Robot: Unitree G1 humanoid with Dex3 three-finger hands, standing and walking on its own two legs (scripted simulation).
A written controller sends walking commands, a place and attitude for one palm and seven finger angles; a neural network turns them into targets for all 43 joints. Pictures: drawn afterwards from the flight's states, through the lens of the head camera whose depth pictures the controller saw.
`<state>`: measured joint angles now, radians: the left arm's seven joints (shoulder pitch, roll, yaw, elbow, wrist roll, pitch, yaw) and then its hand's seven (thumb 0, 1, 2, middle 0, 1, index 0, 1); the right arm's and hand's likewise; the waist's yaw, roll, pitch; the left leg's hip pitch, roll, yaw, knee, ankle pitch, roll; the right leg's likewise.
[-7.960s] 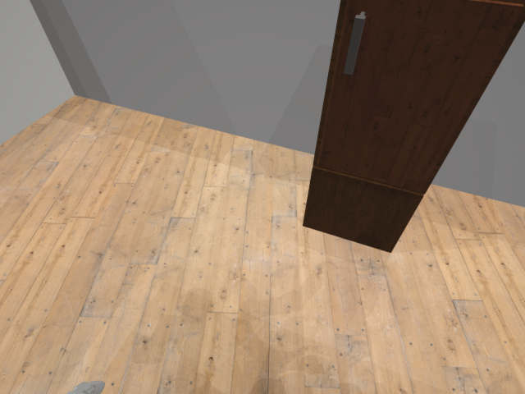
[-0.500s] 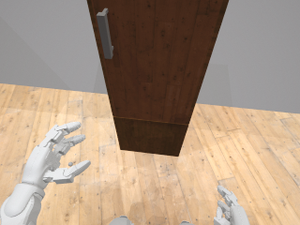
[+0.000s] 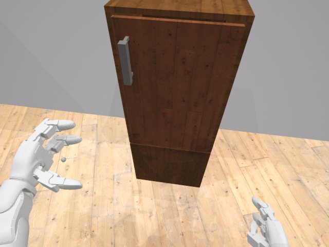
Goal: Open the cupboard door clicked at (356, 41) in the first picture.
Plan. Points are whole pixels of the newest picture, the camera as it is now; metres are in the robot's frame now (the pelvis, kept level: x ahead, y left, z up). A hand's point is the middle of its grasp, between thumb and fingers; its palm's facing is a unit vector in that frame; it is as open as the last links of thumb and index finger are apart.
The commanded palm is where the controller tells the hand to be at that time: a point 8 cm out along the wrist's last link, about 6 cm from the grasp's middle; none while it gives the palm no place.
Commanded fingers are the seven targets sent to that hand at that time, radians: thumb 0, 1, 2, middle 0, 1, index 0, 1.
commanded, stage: raise the hand with hooked fingers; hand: left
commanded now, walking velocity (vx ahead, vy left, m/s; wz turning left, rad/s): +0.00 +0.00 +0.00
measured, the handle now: (127, 61) +0.61 +0.18 +0.15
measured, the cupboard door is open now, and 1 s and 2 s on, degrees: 0 0 0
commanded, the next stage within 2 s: move the hooked fingers beside the handle in 0.88 s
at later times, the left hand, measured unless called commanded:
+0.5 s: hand (56, 121) +0.31 +0.26 +0.17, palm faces +0.00 -1.00 -0.05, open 14.0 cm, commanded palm +0.27 +0.30 +0.17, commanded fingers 0.00 -0.50 0.30 -0.30 -1.20 -0.30 -1.20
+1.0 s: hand (55, 127) +0.30 +0.26 +0.17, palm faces +0.01 -1.00 -0.03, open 14.0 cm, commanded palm +0.28 +0.30 +0.17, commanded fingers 0.00 -0.50 0.30 -0.30 -1.20 -0.30 -1.20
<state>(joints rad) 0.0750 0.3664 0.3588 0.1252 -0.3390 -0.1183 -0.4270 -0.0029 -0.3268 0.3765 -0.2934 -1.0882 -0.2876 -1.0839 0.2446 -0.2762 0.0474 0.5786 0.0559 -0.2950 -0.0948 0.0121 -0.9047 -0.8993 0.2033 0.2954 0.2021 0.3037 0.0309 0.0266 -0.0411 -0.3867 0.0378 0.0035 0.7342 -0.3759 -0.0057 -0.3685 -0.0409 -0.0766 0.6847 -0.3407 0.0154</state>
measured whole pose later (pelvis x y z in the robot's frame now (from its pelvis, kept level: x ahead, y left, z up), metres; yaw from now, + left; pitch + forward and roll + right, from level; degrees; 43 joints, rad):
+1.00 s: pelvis +0.01 -0.02 +0.02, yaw -1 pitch -1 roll +0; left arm -0.17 0.45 0.46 0.33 -0.34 0.02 -0.52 -0.01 -0.50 0.30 -0.31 -1.20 -0.30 -1.20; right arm 0.25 -0.27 0.08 0.59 0.07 -0.23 -0.11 0.01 -0.90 -0.90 0.20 0.30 0.20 0.30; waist 0.04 0.04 -0.02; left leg -0.24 0.04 0.02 0.55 -0.30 -0.02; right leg -0.25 -0.03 -0.07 0.54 -0.28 0.00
